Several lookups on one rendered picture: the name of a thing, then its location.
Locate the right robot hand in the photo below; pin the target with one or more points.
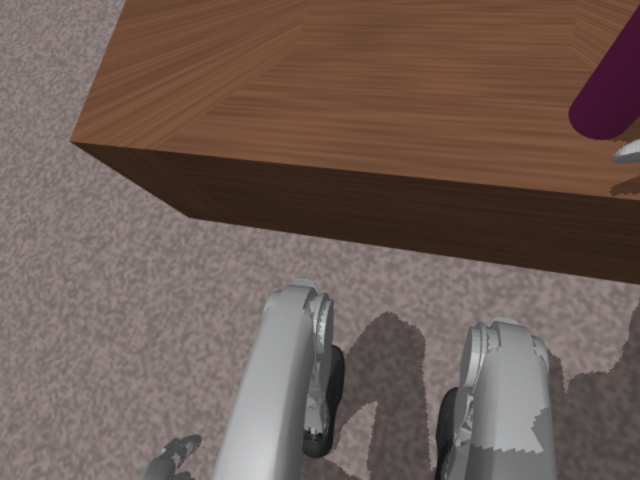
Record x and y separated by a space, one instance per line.
628 153

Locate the left robot hand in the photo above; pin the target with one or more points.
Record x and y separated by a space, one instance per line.
172 457

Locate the bottle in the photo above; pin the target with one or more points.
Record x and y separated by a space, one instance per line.
610 100

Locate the left robot foot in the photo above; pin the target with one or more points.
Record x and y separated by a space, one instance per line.
317 446

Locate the right robot foot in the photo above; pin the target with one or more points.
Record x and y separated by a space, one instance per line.
444 432

